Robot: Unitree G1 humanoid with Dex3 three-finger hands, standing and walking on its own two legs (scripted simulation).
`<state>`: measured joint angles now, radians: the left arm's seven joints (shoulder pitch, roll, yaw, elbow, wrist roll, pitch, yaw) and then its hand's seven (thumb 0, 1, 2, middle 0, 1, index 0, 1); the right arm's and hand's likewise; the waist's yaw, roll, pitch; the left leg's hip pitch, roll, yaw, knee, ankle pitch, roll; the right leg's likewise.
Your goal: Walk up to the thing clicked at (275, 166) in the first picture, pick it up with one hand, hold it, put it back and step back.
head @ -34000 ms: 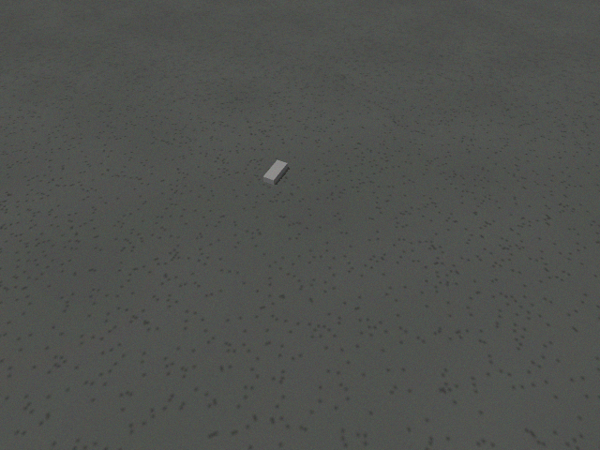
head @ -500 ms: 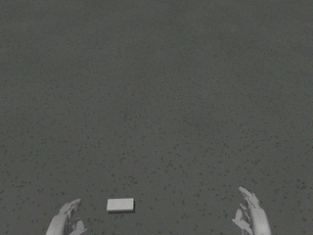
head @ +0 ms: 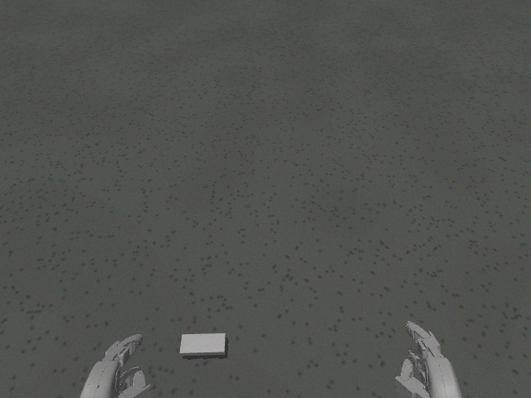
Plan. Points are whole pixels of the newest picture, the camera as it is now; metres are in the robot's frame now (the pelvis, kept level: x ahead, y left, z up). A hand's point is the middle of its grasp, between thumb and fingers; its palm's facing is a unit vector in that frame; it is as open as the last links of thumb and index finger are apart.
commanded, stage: home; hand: left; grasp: from above
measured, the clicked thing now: (203, 344) +0.42 +0.21 -0.70
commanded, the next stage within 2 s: stand in 1.38 s
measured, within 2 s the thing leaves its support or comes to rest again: neither
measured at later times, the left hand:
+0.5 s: hand out of the picture +0.15 +0.18 -0.05, palm faces +0.03 -0.98 -0.20, open 7.4 cm
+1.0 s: hand (139, 390) +0.17 +0.19 -0.05, palm faces +0.03 -0.98 -0.20, open 7.4 cm
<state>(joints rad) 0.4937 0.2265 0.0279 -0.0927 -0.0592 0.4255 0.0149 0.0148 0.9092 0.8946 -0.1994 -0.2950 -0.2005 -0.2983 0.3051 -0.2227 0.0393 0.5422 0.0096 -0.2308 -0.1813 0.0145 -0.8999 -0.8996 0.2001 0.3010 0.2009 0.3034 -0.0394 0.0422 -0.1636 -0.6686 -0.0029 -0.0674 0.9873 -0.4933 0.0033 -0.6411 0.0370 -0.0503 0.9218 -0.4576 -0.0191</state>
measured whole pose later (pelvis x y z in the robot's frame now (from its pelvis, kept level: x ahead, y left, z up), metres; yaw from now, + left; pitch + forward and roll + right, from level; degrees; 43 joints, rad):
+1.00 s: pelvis +0.00 +0.01 +0.00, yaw +0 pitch +11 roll -3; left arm 0.51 0.24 0.02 -0.14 -0.06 0.43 0.02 0.01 0.91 0.89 -0.20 -0.30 -0.20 -0.30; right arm 0.30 -0.22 0.03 0.53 0.01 -0.23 -0.18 0.01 -0.90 -0.90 0.20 0.30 0.20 0.30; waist -0.03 0.04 -0.17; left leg -0.68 -0.01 -0.06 1.01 -0.51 0.02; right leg -0.65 0.03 -0.04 0.93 -0.47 -0.01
